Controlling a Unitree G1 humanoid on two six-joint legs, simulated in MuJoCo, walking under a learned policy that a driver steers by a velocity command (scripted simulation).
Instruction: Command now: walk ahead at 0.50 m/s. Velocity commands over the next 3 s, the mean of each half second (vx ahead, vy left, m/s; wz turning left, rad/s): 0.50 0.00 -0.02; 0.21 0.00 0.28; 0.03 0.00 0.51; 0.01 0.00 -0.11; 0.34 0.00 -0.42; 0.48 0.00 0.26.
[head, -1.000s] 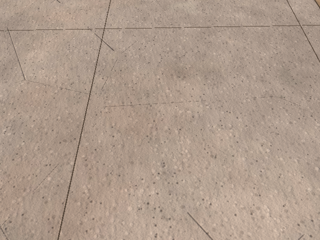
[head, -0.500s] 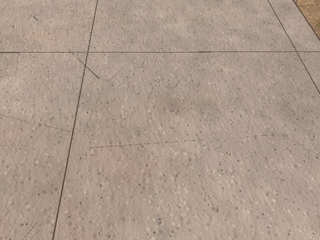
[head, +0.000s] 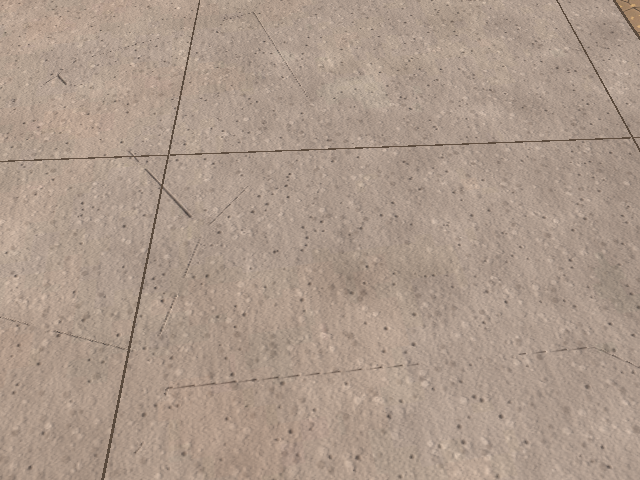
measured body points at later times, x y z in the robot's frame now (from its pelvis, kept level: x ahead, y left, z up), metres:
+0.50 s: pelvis +0.27 +0.05 -0.01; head +0.29 +0.06 +0.44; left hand +0.25 +0.29 -0.16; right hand +0.37 -0.20 -0.14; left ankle +0.32 +0.11 -0.74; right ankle +0.14 -0.06 -0.65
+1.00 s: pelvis +0.42 +0.03 -0.01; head +0.46 +0.01 +0.44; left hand +0.50 +0.30 -0.13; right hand +0.50 -0.23 -0.16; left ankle +0.34 +0.12 -0.67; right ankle +0.50 -0.04 -0.74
